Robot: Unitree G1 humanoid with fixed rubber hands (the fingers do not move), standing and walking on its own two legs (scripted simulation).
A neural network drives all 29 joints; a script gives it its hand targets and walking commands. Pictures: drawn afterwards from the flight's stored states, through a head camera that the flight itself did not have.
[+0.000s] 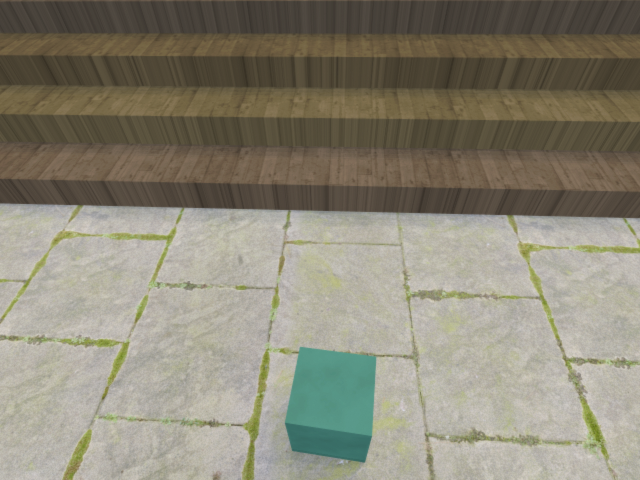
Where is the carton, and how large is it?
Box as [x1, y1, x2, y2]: [285, 347, 375, 462]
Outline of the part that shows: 300,347 285,419 285,424 292,450 364,462 371,437 375,357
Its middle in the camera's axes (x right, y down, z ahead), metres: +0.03 +0.47 +1.09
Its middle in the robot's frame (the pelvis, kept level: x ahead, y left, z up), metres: +0.45 -0.01 -0.65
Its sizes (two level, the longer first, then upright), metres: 0.210 0.200 0.250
